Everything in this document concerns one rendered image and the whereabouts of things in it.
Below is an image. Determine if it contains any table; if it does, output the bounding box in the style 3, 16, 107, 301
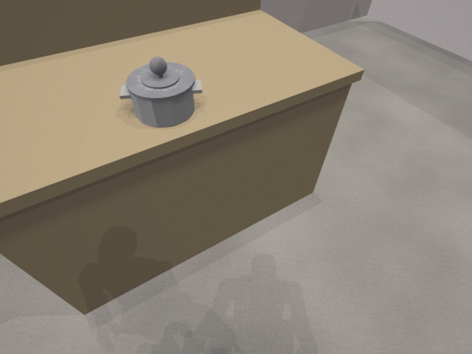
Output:
0, 0, 364, 315

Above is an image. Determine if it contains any knob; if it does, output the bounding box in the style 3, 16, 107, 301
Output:
149, 57, 167, 75

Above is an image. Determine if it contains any pot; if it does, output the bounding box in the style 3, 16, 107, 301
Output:
119, 80, 202, 128

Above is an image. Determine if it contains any lid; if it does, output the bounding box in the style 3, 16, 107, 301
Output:
126, 62, 195, 101

